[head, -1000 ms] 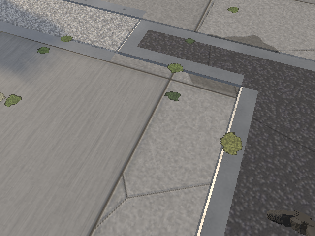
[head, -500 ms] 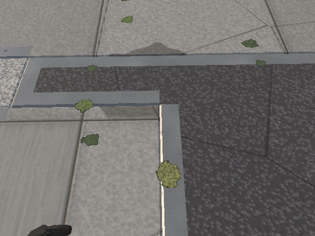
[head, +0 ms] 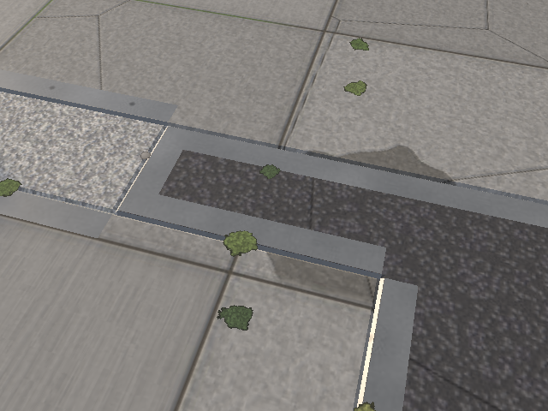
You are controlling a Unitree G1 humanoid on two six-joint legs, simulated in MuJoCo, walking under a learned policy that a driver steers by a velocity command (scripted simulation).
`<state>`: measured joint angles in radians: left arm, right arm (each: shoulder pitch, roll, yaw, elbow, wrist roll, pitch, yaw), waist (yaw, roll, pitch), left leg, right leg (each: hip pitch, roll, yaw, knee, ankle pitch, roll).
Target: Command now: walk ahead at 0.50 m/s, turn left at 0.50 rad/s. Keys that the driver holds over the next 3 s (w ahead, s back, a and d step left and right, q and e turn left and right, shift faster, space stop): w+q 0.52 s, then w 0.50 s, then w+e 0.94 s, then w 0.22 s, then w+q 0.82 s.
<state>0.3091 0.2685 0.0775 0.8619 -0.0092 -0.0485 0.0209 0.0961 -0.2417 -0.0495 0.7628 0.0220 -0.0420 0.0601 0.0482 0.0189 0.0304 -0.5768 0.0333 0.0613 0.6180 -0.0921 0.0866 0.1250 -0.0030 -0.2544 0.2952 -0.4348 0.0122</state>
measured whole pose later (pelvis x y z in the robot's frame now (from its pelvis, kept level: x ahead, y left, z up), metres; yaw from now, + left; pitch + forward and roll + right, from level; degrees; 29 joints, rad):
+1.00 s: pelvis +0.54 +0.13 +0.01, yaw +25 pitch +3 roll -2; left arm 0.41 0.30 0.06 0.89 -0.03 -0.06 -0.01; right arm 0.04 -0.26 -0.03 0.63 0.01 -0.07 0.03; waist 0.10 0.02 0.01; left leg -0.47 0.03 0.00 0.49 -0.07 0.06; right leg 0.02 -0.01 -0.04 0.35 -0.39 0.02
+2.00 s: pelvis +1.06 +0.28 +0.01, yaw -5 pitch +2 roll -1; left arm 0.37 0.30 0.08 0.73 -0.02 -0.03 0.01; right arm 0.04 -0.28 -0.04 0.69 0.00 -0.11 0.02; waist 0.08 0.03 0.01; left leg -0.50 0.00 -0.08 0.48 -0.02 -0.03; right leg -0.09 0.11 0.21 0.47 -0.41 -0.05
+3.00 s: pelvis +1.57 +0.29 -0.01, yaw +15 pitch +2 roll -2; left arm 0.33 0.31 0.09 0.84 -0.02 -0.05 0.01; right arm 0.07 -0.29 -0.06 0.63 0.02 -0.02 0.05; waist 0.06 0.02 0.05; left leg -0.53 0.01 0.04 0.63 -0.14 0.10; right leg 0.02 -0.11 -0.24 0.57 -0.46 0.06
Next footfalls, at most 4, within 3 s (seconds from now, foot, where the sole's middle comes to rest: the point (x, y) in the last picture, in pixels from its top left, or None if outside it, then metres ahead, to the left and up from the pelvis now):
0.02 left None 0.18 0.09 -0.76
0.52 right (316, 393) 0.50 -0.05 -0.76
1.00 left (180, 335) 0.63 0.30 -0.76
1.54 right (241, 222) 0.99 0.18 -0.76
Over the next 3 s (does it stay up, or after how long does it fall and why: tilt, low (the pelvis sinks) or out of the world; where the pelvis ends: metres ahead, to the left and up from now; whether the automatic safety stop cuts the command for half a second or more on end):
stays up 1.57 0.29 -0.01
